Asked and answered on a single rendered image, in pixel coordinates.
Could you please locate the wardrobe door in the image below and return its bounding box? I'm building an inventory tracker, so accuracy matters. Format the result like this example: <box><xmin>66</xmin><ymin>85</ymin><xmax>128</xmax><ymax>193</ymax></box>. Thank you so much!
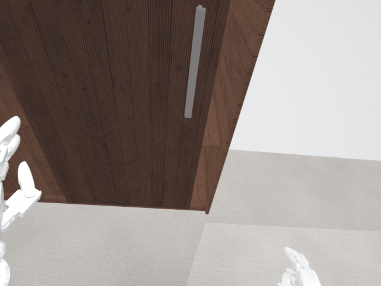
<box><xmin>0</xmin><ymin>0</ymin><xmax>230</xmax><ymax>209</ymax></box>
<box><xmin>0</xmin><ymin>62</ymin><xmax>64</xmax><ymax>196</ymax></box>

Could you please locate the left robot hand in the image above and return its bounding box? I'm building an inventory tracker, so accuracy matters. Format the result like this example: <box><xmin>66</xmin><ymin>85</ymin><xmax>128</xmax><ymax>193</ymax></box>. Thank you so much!
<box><xmin>0</xmin><ymin>116</ymin><xmax>41</xmax><ymax>240</ymax></box>

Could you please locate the handle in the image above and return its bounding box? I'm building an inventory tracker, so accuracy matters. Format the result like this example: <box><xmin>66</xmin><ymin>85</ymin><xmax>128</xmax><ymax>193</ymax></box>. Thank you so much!
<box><xmin>185</xmin><ymin>5</ymin><xmax>206</xmax><ymax>118</ymax></box>

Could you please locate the right robot hand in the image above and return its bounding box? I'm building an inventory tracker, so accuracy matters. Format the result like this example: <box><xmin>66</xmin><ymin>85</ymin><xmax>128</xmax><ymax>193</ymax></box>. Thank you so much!
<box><xmin>278</xmin><ymin>247</ymin><xmax>321</xmax><ymax>286</ymax></box>

